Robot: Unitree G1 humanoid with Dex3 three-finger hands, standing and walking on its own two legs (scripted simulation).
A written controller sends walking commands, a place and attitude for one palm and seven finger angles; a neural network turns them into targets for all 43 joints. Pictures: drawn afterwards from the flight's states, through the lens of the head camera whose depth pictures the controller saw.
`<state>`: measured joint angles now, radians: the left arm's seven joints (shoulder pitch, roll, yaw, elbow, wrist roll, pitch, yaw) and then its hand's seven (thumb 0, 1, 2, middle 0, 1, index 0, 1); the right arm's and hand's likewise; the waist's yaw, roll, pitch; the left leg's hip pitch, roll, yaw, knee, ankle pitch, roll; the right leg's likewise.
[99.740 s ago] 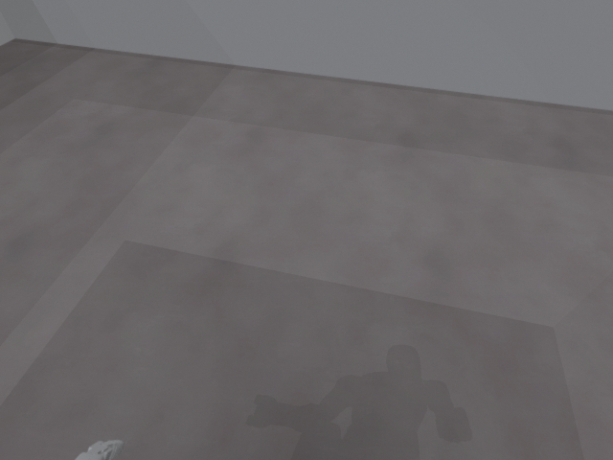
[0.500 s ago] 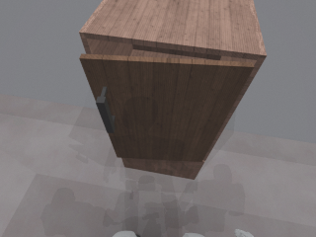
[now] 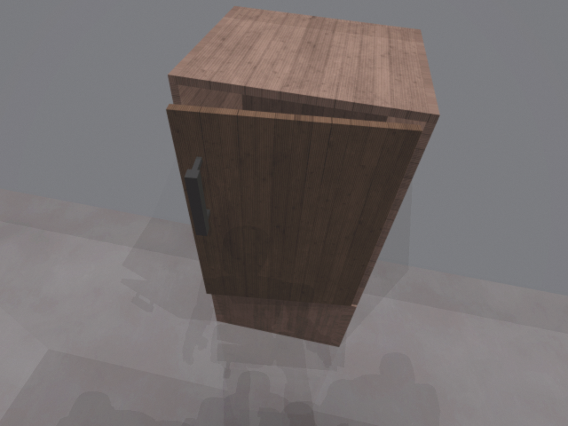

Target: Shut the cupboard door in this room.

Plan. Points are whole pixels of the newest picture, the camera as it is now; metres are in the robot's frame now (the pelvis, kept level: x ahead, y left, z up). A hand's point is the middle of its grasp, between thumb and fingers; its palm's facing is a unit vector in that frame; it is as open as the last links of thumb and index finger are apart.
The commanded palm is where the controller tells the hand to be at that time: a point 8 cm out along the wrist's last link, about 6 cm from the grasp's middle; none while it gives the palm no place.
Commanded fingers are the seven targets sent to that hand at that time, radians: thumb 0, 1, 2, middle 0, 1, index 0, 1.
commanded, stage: come to a stop and stand still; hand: left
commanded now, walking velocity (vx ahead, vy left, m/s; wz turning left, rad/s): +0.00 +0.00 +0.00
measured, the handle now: (200, 197) +0.51 +0.20 +0.00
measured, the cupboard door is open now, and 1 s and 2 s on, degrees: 7 7 7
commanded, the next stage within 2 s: none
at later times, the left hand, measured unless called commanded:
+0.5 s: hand out of the picture -0.05 +0.19 -0.18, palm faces +0.02 -0.99 -0.17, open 7.4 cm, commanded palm none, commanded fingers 0.00 0.90 0.90 -0.20 -0.30 -0.20 -0.30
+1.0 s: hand out of the picture -0.12 +0.20 -0.18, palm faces +0.07 -0.99 -0.13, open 7.4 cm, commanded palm none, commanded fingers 0.00 0.90 0.90 -0.20 -0.30 -0.20 -0.30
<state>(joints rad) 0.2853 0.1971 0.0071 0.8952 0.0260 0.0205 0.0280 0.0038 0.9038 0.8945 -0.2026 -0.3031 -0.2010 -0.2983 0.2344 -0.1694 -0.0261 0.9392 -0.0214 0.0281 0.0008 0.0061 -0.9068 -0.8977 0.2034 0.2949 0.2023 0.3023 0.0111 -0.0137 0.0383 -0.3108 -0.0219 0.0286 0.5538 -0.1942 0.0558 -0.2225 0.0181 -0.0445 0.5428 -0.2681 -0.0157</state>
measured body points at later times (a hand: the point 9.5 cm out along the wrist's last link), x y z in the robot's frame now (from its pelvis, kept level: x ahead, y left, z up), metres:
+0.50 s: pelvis -0.02 +0.02 +0.01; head -0.04 +0.04 +0.46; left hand -0.05 +0.25 -0.16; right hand -0.02 -0.21 -0.14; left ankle +0.07 +0.08 -0.73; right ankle +0.02 -0.11 -0.73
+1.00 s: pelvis -0.06 +0.05 +0.00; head -0.08 +0.07 +0.45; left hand -0.12 +0.25 -0.16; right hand -0.05 -0.18 -0.14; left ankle +0.06 +0.09 -0.72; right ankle +0.01 -0.11 -0.72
